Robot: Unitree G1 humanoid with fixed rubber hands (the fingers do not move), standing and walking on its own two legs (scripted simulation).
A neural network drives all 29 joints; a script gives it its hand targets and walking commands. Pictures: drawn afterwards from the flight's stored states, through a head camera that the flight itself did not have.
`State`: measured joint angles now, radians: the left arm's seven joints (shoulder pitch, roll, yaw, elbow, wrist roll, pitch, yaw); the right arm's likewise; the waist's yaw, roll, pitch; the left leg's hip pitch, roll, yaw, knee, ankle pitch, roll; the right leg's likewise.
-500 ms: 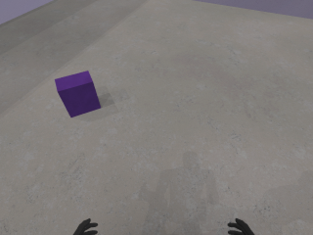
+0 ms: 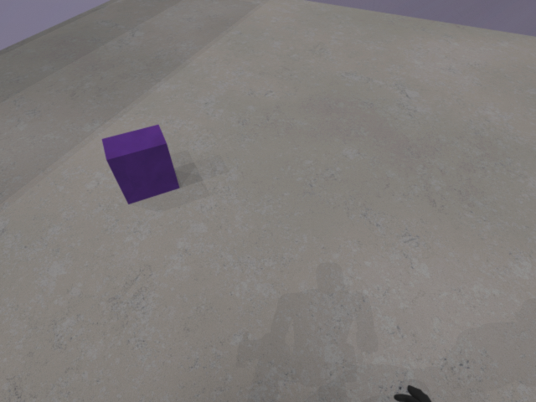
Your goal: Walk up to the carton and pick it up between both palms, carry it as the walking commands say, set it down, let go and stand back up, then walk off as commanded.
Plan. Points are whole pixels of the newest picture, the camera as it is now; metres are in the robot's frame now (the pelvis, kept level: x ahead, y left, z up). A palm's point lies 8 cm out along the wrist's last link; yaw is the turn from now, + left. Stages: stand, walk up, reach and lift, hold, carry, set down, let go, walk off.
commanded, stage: stand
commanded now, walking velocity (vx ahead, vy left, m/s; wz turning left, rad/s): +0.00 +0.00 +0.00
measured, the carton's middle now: (143, 165) +1.21 +0.63 -0.62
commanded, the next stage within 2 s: walk up in 0.92 s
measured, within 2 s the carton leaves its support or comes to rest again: neither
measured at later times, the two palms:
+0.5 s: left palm out of the picture +0.06 +0.23 -0.13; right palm out of the picture +0.04 -0.22 -0.13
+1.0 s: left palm out of the picture +0.00 +0.22 -0.14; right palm out of the picture +0.01 -0.21 -0.13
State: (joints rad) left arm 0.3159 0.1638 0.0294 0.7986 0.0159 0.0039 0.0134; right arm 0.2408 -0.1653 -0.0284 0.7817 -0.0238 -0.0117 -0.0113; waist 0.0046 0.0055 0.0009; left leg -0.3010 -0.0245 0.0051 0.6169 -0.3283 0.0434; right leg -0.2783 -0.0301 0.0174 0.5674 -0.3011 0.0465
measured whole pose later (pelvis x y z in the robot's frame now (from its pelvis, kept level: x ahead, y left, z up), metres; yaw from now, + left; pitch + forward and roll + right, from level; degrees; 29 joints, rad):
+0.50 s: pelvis +0.02 +0.01 +0.01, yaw +0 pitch +0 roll -1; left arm 0.28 0.14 0.04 0.94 0.01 0.00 0.04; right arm 0.28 -0.15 -0.04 0.98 -0.01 -0.01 -0.03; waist -0.01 0.01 0.04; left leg -0.23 -0.03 0.01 0.54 -0.32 0.05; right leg -0.21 -0.04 0.03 0.48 -0.29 0.06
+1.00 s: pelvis +0.02 +0.01 +0.01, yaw +0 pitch -2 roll +0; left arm 0.30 0.12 0.02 1.11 0.01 0.01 0.05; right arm 0.28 -0.14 -0.03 1.11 -0.01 -0.02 -0.04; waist -0.01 -0.01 0.05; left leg -0.14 -0.05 0.02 0.47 -0.29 0.06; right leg -0.14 -0.06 0.03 0.45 -0.28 0.06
